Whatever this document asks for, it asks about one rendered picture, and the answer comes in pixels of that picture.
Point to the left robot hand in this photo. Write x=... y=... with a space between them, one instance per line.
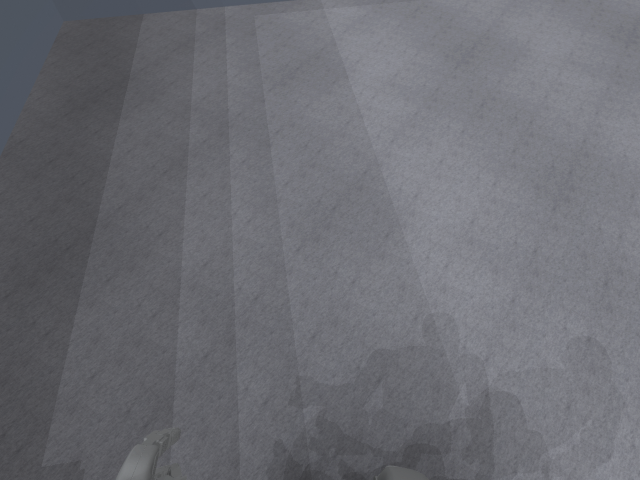
x=141 y=462

